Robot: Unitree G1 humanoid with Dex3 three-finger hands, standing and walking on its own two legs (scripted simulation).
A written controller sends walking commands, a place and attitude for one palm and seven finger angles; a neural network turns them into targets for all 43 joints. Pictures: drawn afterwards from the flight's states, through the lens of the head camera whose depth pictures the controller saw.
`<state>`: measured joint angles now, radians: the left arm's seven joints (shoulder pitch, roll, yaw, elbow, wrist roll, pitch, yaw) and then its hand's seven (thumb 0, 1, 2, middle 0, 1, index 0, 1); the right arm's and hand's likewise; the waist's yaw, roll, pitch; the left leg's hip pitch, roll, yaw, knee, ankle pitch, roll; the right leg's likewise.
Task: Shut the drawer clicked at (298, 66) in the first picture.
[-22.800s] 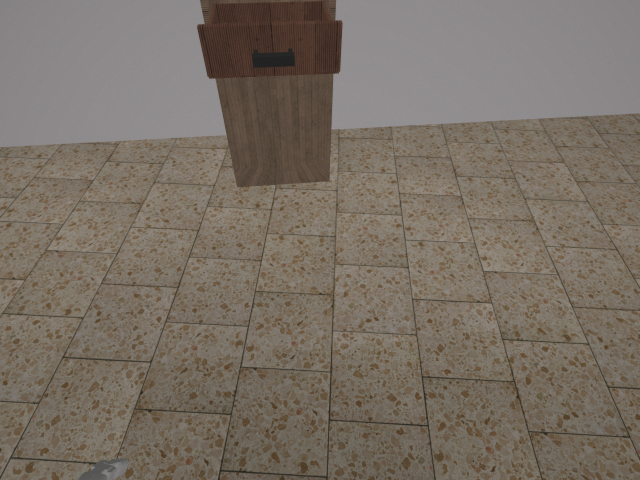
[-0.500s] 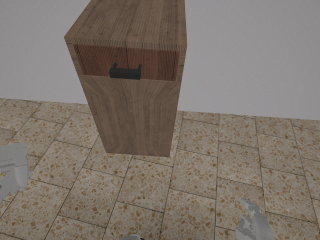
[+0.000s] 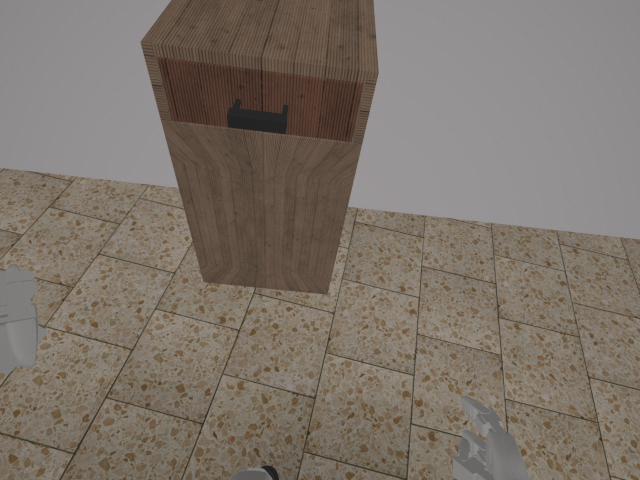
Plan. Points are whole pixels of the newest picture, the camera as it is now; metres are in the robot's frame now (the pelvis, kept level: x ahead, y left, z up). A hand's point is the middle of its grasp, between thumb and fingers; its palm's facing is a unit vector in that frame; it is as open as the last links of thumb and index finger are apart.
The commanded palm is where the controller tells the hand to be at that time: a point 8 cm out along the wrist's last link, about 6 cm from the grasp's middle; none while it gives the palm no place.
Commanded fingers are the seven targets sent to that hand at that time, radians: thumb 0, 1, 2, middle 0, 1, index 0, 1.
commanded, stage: step back with the hand held close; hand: left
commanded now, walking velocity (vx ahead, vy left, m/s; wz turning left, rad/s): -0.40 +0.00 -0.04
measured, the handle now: (259, 113) +0.77 +0.18 -0.01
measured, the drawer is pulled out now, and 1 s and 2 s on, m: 0.00 0.00 0.00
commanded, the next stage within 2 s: stop stepping back and stand still in 0.04 s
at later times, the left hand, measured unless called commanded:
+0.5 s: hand (63, 446) +0.13 +0.20 +0.16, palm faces +0.29 -0.85 -0.43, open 3.3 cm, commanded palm +0.07 +0.25 +0.18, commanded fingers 0.00 0.90 0.90 -1.40 -1.60 -1.40 -1.60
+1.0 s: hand (98, 455) +0.13 +0.20 +0.11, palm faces +0.18 -0.85 -0.50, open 3.2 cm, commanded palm none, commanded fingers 0.00 0.90 0.90 -1.24 -1.43 -1.24 -1.43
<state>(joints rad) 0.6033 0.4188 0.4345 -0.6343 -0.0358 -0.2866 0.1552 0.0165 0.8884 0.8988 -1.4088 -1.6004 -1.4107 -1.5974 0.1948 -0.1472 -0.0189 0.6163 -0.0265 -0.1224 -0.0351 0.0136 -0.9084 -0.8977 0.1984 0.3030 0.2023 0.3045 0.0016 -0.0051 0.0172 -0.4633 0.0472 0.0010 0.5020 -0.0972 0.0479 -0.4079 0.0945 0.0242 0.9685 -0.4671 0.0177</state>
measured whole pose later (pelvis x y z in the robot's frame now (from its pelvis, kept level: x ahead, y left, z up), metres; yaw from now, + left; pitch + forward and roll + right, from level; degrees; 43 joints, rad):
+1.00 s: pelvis -0.10 -0.02 +0.00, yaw -4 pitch +1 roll -2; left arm 0.48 0.39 0.24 -0.29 0.01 -0.19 0.07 0.01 0.90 0.90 -1.40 -1.60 -1.40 -1.59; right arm 0.17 -0.21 0.02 0.69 0.00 -0.13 -0.01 0.01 -0.91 -0.90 0.20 0.30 0.20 0.30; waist 0.02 0.05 -0.01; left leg -0.40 0.00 -0.02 0.52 -0.14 0.01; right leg -0.17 0.02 -0.04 0.48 -0.33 -0.01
